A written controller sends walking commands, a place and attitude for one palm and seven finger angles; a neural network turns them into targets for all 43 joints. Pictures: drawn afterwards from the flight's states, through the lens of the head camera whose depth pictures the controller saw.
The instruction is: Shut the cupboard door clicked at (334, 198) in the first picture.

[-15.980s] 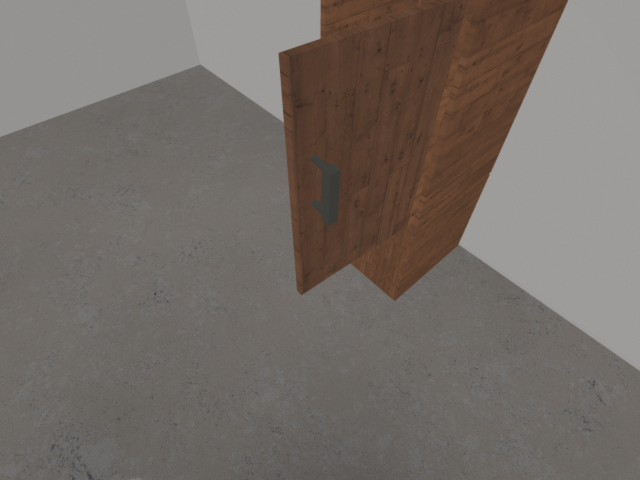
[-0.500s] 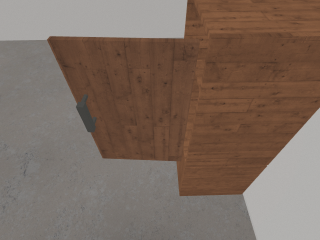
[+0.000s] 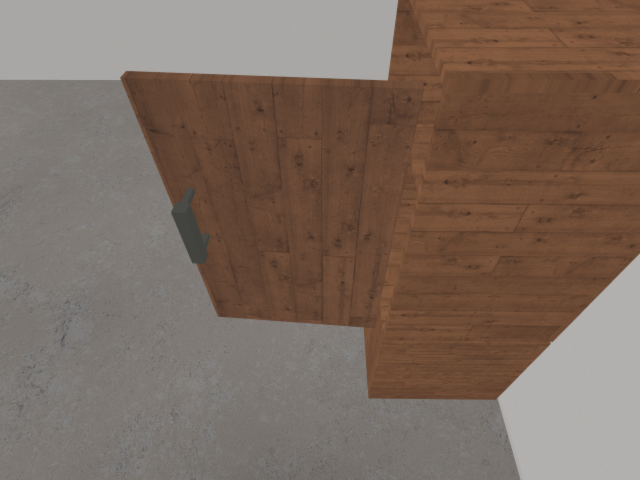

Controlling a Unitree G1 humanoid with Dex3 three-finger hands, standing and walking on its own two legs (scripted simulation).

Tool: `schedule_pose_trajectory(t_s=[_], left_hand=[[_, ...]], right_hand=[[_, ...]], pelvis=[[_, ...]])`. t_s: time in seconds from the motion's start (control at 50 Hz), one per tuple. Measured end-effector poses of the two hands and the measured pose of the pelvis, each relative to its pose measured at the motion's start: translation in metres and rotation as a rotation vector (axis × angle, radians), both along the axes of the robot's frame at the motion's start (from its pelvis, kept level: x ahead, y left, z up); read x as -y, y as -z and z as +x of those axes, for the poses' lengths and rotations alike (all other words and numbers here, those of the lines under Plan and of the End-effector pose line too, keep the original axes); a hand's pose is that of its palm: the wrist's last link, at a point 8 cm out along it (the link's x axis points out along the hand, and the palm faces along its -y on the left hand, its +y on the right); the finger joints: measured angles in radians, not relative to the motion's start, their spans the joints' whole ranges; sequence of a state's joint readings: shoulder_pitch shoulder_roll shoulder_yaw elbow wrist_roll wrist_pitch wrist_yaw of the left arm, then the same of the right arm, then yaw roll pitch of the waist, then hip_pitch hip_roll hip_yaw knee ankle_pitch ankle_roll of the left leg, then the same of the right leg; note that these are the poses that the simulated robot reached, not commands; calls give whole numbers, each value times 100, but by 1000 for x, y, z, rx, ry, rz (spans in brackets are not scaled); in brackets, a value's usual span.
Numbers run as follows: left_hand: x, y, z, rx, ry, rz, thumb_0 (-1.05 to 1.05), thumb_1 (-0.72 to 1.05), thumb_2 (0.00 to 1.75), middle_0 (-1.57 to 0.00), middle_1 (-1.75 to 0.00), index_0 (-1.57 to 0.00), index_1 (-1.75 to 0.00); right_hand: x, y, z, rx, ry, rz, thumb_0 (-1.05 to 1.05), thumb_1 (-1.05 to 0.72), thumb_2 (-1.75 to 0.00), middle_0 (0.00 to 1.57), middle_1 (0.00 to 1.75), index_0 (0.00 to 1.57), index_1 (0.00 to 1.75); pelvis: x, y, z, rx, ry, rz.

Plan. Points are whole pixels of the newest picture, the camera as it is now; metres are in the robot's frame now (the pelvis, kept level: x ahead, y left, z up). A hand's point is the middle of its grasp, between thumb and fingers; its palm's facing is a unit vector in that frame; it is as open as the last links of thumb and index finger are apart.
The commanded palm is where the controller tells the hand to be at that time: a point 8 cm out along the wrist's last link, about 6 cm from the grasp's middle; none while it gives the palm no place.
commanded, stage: shuffle to correct the standing spot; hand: left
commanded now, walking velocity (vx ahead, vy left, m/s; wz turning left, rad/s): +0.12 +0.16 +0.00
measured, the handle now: (194, 226) +0.48 +0.25 +0.00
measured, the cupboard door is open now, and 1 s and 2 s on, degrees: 86 86 86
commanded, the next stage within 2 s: come to a stop and stand still in 0.02 s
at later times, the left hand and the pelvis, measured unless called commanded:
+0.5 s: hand out of the picture +0.09 +0.23 -0.18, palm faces +0.02 -0.97 -0.24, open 7.4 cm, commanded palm none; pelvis +0.05 +0.04 +0.00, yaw +0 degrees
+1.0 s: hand out of the picture +0.07 +0.20 -0.17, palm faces +0.02 -0.98 -0.22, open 7.3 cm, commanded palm none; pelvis +0.04 +0.01 +0.01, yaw +0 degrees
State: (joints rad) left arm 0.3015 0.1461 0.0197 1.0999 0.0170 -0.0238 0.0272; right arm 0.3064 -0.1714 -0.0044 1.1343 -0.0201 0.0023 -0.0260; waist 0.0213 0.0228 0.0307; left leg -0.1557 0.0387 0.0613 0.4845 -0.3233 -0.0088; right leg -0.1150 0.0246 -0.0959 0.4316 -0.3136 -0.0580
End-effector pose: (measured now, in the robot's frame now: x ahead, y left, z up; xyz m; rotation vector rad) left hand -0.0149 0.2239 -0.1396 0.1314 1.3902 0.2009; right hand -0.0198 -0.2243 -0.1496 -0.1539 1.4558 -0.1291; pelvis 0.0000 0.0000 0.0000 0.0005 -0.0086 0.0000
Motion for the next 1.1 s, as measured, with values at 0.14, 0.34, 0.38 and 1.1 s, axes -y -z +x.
schedule_pose_trajectory(t_s=[0.14, 0.34, 0.38, 1.1], left_hand=[[-22, 11, -17, -80, -52, -27, 0, 91, 90, -20, -30, -20, -30], [-55, 9, 39, -67, -5, -7, 0, 91, 90, -19, -30, -20, -30], [-58, 8, 56, -28, 6, 5, 0, 91, 90, -19, -30, -20, -30], [-18, -6, 54, 11, 35, 14, 0, 91, 90, -20, -30, -20, -30]], right_hand=[[-19, -5, 26, 15, -12, -32, 0, -90, -90, 20, 30, 20, 30], [-64, -3, 50, 21, -1, -2, 0, -90, -90, 20, 30, 20, 30], [-66, 0, 56, 17, 1, 5, 0, -90, -90, 20, 30, 20, 30], [-4, -8, 51, 28, 2, -9, 0, -90, -90, 20, 30, 20, 30]], pelvis=[[-26, 5, 18, 1, 0, 4], [-51, 3, 41, -4, -3, 24], [-50, 3, 43, -2, -4, 28], [-6, -7, 35, 12, -9, 10]])
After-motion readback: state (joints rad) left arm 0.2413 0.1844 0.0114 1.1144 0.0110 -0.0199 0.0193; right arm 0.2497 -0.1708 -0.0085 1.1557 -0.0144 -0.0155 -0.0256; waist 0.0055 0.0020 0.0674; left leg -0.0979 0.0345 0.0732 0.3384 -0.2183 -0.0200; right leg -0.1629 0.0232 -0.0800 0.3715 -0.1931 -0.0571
